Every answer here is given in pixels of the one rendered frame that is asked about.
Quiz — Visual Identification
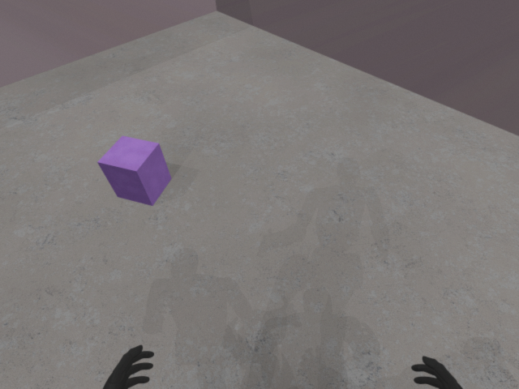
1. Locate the right robot hand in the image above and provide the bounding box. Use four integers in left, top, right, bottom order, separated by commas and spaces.
411, 356, 463, 389

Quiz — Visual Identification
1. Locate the left robot hand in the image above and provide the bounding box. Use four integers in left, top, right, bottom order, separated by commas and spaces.
103, 345, 154, 389

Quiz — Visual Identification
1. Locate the carton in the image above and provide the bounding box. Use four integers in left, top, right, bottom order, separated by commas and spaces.
97, 136, 172, 206

